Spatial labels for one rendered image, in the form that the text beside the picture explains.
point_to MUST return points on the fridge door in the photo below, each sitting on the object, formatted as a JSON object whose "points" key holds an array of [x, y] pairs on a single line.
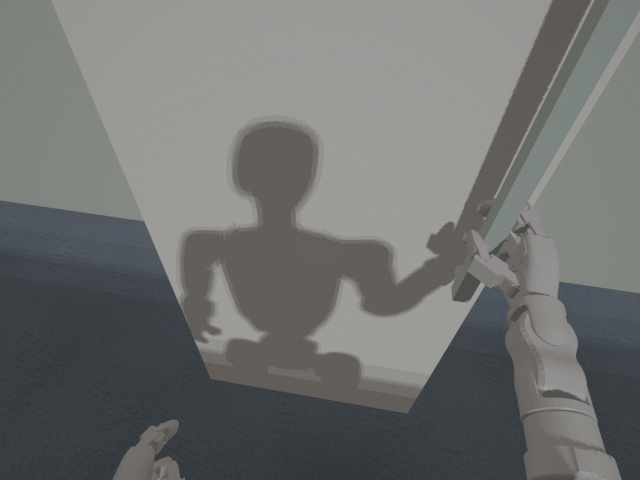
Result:
{"points": [[306, 169]]}

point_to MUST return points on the robot left hand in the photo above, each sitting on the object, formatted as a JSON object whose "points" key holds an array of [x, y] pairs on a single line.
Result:
{"points": [[138, 462]]}

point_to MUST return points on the handle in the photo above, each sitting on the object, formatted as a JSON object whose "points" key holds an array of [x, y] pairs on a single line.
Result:
{"points": [[601, 33]]}

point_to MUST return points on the robot right hand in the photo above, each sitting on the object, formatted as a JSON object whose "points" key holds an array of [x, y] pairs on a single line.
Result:
{"points": [[534, 260]]}

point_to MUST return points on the robot right forearm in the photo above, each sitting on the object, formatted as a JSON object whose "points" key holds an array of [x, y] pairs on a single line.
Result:
{"points": [[560, 425]]}

